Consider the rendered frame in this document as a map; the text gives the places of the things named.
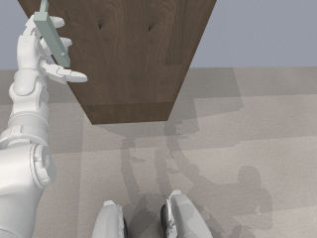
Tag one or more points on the cupboard door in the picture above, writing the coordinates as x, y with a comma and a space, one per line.
132, 51

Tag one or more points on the handle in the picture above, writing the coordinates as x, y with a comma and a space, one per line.
47, 29

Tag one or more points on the left robot hand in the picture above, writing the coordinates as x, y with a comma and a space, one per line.
31, 54

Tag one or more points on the robot right shin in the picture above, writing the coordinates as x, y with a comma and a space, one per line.
171, 227

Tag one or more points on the left robot thigh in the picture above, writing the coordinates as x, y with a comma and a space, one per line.
109, 221

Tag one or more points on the robot left upper arm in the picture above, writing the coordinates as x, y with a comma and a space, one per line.
25, 172

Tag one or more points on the left robot forearm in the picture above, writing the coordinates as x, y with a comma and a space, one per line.
30, 117

